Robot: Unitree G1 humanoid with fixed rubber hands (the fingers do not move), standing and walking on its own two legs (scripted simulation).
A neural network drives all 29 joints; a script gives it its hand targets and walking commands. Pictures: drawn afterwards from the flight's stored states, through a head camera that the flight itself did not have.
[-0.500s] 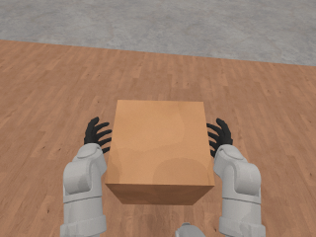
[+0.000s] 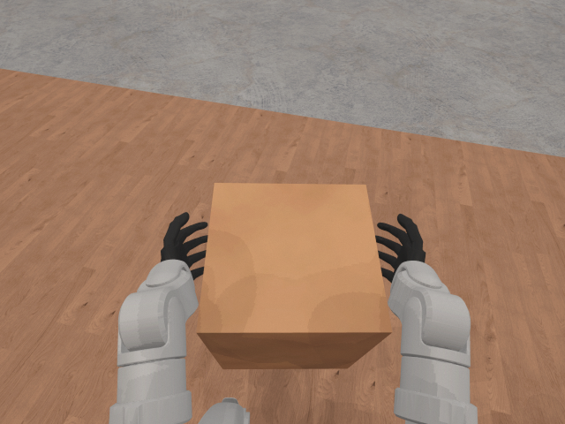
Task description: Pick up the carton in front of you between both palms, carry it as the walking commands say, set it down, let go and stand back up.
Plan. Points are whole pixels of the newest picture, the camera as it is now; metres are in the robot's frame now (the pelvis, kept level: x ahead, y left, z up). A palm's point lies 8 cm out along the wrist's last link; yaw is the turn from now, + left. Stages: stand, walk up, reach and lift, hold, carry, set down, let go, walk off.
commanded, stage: carry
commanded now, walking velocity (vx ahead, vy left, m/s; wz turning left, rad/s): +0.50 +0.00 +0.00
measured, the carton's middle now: (287, 285) +0.33 +0.02 -0.01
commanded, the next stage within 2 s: none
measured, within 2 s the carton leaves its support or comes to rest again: neither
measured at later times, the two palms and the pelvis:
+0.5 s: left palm (220, 128) +0.63 +0.17 +0.04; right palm (379, 142) +0.61 -0.14 +0.05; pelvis +0.30 +0.03 -0.03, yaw -2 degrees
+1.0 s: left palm (253, 75) +0.90 +0.13 +0.00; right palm (374, 77) +0.92 -0.17 +0.00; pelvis +0.59 -0.03 -0.06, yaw +0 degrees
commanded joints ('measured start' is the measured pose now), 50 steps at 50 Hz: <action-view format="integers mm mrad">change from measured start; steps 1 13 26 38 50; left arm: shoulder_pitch -601 -533 -595 -472 -597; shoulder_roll -748 -646 -722 -582 -757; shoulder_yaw -681 -630 -589 -515 -672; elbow -140 -75 -103 5 -123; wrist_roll -203 -163 -124 -76 -192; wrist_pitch -57 18 -35 14 -74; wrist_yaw -26 13 8 24 -24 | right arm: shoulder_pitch -546 -449 -626 -485 -558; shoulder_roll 735 549 729 672 747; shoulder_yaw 646 548 708 637 649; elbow -102 -45 -159 -26 -89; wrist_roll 158 106 252 163 166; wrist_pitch -41 29 -21 43 -57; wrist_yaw -4 -27 24 -20 -2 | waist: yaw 11 -106 -127 4 5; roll -101 254 111 -315 -95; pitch -444 -598 -428 -610 -461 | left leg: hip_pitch -52 1053 735 -23 -75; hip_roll -9 343 156 -137 5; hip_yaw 30 -467 -154 14 14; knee -128 -430 -539 445 -63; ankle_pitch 144 796 697 -294 94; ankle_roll -1 265 177 -21 -7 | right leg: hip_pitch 422 -294 -386 687 407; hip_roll -263 35 -82 -449 -284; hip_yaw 279 83 90 668 324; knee -106 767 298 -28 -116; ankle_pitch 572 -341 82 462 490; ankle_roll -118 96 81 -226 -137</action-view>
